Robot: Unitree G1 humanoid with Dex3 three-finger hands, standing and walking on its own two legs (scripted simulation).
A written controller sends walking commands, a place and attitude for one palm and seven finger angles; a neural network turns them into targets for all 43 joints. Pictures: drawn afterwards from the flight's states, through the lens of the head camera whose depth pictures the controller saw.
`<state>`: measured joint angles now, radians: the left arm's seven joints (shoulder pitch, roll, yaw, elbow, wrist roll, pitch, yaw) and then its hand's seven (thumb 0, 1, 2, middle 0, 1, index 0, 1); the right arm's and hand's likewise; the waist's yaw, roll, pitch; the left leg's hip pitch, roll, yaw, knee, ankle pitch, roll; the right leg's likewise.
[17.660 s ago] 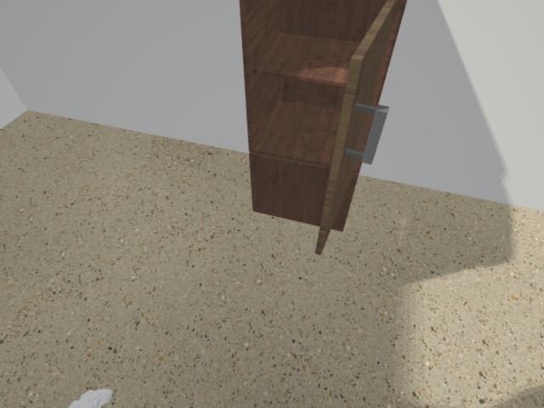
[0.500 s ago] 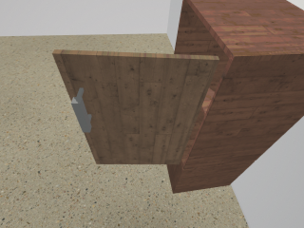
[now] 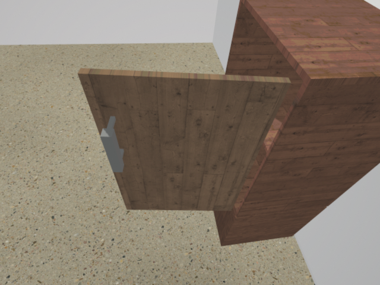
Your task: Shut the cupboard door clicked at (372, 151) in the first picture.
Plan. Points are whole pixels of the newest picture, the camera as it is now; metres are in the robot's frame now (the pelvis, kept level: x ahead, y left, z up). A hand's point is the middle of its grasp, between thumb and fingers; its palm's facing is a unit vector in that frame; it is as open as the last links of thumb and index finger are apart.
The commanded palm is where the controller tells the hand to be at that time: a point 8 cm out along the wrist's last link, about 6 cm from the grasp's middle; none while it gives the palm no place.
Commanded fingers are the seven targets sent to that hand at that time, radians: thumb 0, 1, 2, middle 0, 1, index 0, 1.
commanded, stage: come to a stop and stand still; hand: left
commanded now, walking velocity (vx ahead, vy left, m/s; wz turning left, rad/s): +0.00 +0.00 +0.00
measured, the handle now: (115, 144) +0.39 +0.21 +0.05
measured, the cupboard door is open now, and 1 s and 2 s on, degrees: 82 82 82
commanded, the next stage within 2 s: look again from close up in 0.84 s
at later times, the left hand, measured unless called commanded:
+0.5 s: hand out of the picture +0.00 +0.19 -0.18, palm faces +0.00 -0.97 -0.23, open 7.3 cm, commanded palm none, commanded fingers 0.00 0.90 0.90 -0.20 -0.30 -0.20 -0.30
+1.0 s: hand out of the picture -0.05 +0.15 -0.18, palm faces +0.00 -0.99 -0.17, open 7.3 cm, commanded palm none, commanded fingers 0.00 0.90 0.90 -0.20 -0.30 -0.20 -0.30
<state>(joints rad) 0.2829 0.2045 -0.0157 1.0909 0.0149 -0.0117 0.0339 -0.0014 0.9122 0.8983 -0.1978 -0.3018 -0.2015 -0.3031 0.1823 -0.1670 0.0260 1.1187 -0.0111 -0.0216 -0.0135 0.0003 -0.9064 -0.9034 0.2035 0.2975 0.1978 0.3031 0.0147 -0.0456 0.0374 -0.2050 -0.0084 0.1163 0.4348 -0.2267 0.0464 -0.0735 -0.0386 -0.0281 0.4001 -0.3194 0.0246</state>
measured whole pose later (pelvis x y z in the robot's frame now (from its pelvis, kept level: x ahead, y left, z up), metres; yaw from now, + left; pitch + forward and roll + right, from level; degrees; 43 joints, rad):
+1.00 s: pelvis -0.03 -0.01 +0.00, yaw +0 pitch -1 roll +0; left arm 0.32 0.15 -0.03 1.11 0.01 -0.01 0.03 0.00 0.91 0.90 -0.20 -0.30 -0.20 -0.30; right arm 0.26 -0.15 0.02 1.13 -0.01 -0.01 -0.01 0.00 -0.91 -0.90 0.20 0.30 0.20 0.30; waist 0.01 -0.02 0.04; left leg -0.23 0.01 0.12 0.43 -0.18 0.04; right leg -0.12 -0.02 -0.03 0.45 -0.30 0.01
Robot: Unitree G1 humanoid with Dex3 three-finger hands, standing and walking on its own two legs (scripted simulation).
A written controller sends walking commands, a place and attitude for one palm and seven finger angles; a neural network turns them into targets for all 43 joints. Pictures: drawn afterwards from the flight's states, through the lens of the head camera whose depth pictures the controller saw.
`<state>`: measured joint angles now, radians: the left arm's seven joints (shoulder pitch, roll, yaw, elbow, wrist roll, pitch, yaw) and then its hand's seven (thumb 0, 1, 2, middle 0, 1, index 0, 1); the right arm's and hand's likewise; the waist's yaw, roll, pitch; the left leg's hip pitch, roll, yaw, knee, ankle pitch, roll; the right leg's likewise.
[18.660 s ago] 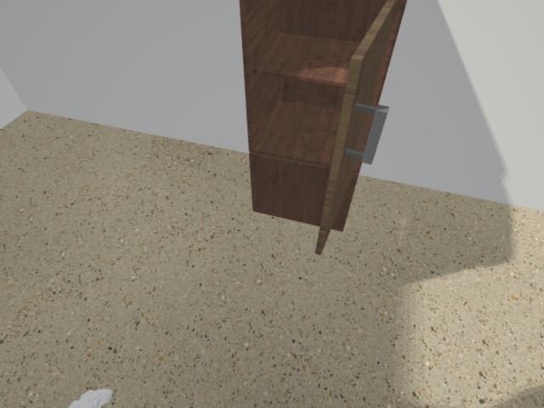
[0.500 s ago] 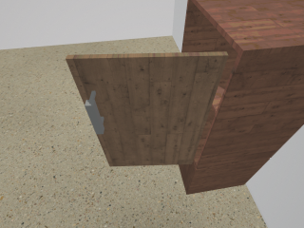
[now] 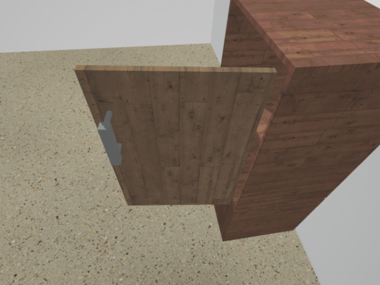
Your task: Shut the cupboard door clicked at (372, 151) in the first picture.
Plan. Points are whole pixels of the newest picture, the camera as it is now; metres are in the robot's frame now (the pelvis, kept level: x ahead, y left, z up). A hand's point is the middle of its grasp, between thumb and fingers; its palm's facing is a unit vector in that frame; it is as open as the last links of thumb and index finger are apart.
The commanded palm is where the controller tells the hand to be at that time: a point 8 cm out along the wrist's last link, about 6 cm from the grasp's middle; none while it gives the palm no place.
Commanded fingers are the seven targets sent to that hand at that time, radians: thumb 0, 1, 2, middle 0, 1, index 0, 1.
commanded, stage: look again from close up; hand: left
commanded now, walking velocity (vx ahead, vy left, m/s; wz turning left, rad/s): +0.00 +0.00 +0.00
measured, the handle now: (112, 138) +0.42 +0.22 +0.05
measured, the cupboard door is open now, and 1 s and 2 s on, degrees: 82 82 82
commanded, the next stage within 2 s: raise the hand and make a fist in 0.48 s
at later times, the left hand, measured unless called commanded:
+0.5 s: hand out of the picture +0.00 +0.16 -0.18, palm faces +0.00 -0.99 -0.17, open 7.3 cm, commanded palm none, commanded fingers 0.00 0.90 0.90 -0.20 -0.30 -0.20 -0.30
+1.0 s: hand out of the picture +0.13 +0.15 -0.06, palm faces +0.10 -0.99 +0.03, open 6.1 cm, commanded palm +0.12 +0.21 -0.04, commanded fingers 0.00 0.90 0.90 -0.58 -0.72 -0.58 -0.72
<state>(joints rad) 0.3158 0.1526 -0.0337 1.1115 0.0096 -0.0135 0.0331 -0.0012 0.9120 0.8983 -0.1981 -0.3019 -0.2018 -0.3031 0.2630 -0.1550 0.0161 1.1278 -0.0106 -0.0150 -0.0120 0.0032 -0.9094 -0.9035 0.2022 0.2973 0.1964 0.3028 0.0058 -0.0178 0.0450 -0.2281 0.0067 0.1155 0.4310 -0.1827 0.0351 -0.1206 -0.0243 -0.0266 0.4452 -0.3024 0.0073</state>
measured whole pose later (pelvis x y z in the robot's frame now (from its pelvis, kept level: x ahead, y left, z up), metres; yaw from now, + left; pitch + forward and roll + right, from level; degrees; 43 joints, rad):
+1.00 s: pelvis -0.04 -0.03 -0.09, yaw +3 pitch +10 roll +0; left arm 0.47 0.17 0.08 0.07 -0.23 -0.46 -0.22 0.00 0.91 0.90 -0.41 -0.53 -0.42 -0.54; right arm 0.15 -0.27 -0.06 0.51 0.02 -0.23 0.00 0.01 -0.90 -0.90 0.20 0.30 0.20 0.30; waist 0.03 -0.03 -0.13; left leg -0.89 0.05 0.02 1.12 -0.41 0.00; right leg -0.76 -0.01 -0.09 1.16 -0.59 -0.05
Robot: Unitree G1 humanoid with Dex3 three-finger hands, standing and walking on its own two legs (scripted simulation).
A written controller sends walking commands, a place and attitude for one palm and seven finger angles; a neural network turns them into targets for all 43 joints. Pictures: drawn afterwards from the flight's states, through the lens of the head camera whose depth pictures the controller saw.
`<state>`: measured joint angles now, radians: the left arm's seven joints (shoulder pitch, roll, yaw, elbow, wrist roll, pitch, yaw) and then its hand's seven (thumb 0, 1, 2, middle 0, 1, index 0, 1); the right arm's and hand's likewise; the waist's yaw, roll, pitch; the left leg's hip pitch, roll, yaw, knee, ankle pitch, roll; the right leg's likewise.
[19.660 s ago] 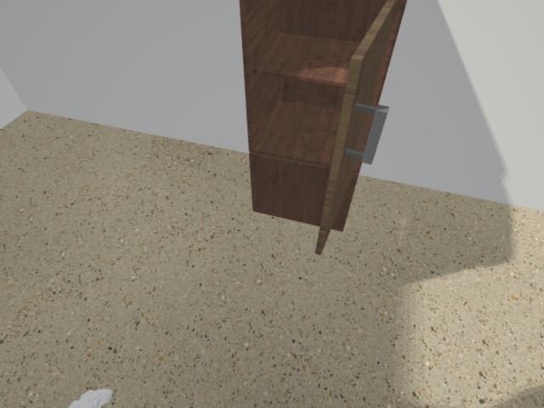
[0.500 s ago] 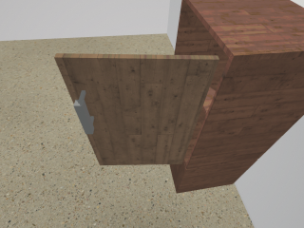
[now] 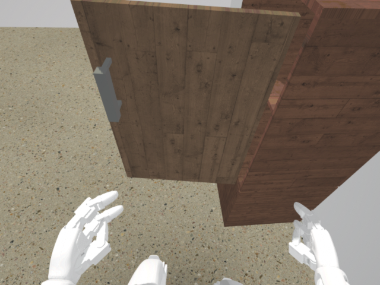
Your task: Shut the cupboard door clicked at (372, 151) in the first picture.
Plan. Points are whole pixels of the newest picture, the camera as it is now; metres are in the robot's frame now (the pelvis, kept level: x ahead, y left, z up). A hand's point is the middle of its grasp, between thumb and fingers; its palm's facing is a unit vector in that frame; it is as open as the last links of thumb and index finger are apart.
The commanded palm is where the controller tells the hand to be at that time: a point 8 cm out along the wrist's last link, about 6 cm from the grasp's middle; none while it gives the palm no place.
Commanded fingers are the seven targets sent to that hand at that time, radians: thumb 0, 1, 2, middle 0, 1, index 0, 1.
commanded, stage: raise the hand and make a fist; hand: left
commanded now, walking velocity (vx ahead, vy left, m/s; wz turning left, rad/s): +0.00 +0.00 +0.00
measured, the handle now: (111, 90) +0.47 +0.23 +0.14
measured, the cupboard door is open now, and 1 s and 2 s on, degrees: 82 82 82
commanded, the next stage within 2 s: bring the fist close to the handle in 1.50 s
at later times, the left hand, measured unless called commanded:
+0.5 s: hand (92, 209) +0.22 +0.19 +0.09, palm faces +0.05 -1.00 -0.04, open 3.8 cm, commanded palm +0.20 +0.24 +0.10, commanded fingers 0.00 0.90 0.90 -1.04 -1.22 -1.04 -1.22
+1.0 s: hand (76, 189) +0.24 +0.21 +0.13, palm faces +0.05 -1.00 -0.05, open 3.1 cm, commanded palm +0.21 +0.26 +0.14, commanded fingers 0.00 0.90 0.90 -1.30 -1.50 -1.30 -1.50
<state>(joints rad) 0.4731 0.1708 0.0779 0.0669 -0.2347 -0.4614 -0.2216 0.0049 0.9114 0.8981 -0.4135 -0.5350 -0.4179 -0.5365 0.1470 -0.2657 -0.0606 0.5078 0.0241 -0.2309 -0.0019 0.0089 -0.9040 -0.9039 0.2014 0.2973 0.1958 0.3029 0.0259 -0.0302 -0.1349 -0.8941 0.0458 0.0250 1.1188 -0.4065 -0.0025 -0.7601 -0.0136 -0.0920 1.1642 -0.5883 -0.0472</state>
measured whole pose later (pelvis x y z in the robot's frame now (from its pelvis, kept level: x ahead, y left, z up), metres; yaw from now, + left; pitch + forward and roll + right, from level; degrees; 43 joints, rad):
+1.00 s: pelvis +0.02 +0.02 +0.05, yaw +1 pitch +6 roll -2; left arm 0.38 0.26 0.13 -0.16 -0.28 -0.22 -0.18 0.01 0.90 0.90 -1.27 -1.47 -1.27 -1.47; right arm 0.24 -0.23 0.07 0.52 0.04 -0.21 -0.05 0.01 -0.90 -0.90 0.21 0.30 0.20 0.30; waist 0.03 0.05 -0.08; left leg -0.64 0.03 0.02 0.89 -0.35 0.03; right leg -0.48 -0.01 -0.10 0.85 -0.47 -0.01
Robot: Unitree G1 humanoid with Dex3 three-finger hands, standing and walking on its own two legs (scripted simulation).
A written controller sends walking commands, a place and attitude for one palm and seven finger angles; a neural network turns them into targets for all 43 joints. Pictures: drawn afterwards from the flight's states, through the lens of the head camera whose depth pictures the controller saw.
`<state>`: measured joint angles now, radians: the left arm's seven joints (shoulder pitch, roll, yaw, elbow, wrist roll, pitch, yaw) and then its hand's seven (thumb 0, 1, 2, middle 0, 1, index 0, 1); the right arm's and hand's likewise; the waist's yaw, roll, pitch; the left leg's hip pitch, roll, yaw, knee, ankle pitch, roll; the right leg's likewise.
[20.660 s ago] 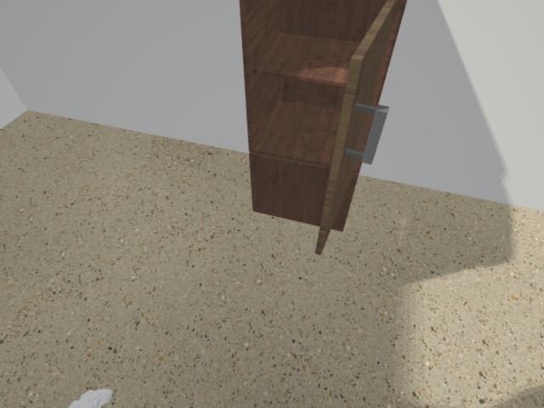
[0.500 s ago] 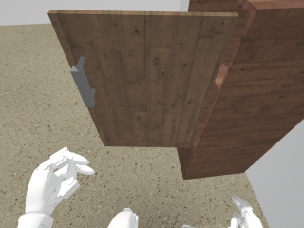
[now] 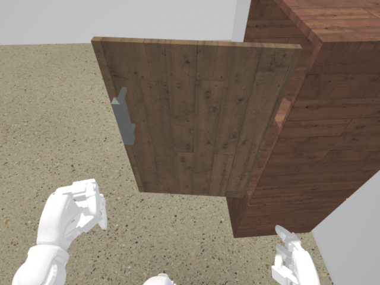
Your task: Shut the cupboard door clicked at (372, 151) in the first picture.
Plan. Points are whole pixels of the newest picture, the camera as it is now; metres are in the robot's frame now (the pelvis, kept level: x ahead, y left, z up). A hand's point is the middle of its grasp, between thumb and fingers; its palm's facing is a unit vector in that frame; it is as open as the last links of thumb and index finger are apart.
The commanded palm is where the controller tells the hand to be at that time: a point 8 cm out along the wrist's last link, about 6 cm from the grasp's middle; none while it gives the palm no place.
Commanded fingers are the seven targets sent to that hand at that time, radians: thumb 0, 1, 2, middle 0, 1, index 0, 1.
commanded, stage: raise the hand and make a fist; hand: left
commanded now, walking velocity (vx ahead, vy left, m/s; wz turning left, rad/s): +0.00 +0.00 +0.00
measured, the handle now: (126, 116) +0.46 +0.20 +0.10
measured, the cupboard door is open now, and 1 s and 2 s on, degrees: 82 82 82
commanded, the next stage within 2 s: bring the fist close to the handle in 0.50 s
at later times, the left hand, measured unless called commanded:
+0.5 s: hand (103, 206) +0.23 +0.18 +0.10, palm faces +0.04 -1.00 -0.04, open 3.1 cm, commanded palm +0.20 +0.23 +0.10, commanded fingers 0.00 0.90 0.90 -1.30 -1.50 -1.30 -1.50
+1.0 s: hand (120, 180) +0.28 +0.16 +0.10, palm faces +0.01 -1.00 -0.02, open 3.1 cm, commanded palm +0.26 +0.21 +0.10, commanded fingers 0.00 0.90 0.90 -1.30 -1.50 -1.30 -1.50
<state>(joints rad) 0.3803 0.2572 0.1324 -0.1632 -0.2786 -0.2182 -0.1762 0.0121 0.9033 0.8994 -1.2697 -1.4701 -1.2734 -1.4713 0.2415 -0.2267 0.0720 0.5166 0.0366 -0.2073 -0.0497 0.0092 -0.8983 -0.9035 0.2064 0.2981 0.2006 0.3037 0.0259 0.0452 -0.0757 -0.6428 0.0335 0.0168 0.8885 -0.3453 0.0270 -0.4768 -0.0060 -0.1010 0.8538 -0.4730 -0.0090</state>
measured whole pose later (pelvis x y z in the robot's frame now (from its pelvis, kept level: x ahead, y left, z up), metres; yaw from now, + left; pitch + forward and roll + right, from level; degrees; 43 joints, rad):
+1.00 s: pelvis +0.01 -0.01 +0.01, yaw -1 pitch +5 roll -1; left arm 0.14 0.23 0.15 0.03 -0.27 -0.18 -0.18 0.01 0.90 0.90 -1.30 -1.50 -1.30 -1.50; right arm 0.25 -0.25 0.05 0.59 0.04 -0.21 -0.05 0.01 -0.90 -0.90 0.21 0.30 0.20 0.30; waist 0.01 0.04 -0.06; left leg -0.56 0.03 0.04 0.79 -0.31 0.01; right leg -0.42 0.00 -0.08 0.79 -0.45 -0.02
